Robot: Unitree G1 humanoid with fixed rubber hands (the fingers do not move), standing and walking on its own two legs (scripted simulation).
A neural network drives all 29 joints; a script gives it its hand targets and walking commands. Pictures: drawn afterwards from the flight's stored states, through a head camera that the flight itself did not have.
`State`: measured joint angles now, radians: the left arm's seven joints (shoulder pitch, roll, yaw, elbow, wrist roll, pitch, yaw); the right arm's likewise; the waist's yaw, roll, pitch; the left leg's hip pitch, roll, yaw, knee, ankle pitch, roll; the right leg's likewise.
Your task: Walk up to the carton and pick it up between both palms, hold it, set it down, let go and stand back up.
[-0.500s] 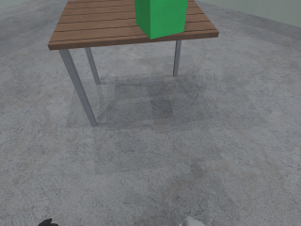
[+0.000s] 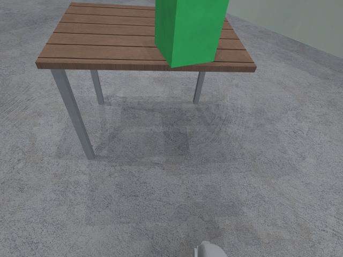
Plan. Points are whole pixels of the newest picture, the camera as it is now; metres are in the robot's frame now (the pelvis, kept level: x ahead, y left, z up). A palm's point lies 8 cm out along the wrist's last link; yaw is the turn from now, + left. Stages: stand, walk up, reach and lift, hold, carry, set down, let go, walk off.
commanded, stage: walk up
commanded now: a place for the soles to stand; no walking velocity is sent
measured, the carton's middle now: (186, 23) +0.95 -0.05 +0.12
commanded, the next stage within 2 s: none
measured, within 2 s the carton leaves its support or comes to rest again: neither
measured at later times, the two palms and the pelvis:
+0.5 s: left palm (72, 240) +0.20 +0.25 -0.13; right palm (307, 218) +0.25 -0.38 -0.10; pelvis +0.17 -0.06 -0.01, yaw +2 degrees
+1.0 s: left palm (114, 172) +0.38 +0.17 -0.11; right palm (315, 181) +0.37 -0.47 -0.11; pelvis +0.32 -0.14 -0.01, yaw +4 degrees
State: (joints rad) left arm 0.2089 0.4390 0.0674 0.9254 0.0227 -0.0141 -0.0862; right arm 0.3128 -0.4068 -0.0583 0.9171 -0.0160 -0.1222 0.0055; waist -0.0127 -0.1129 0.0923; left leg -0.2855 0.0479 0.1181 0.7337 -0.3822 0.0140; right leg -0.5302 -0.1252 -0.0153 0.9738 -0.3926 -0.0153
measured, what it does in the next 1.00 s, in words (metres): walks ahead: right foot, then left foot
